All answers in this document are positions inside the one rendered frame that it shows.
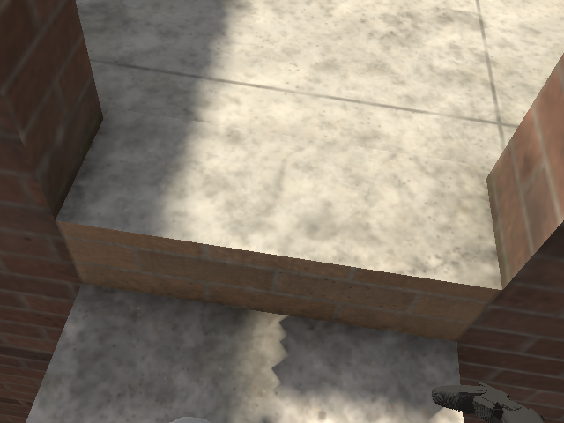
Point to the right robot hand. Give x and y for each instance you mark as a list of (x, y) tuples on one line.
[(486, 402)]

